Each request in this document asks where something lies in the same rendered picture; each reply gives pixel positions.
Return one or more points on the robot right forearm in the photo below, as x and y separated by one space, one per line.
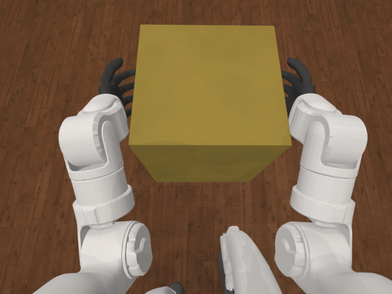
333 145

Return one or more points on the right robot upper arm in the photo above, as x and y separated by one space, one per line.
318 259

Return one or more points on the carton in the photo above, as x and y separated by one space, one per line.
209 103

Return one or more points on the robot left forearm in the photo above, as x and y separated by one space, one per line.
89 143

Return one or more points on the right robot hand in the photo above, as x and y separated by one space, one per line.
300 86

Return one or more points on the left robot hand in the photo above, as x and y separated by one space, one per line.
110 82

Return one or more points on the left robot foot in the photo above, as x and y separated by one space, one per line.
177 287

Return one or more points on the left robot upper arm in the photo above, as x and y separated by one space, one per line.
111 259

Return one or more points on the right robot shin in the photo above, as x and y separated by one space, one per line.
227 266

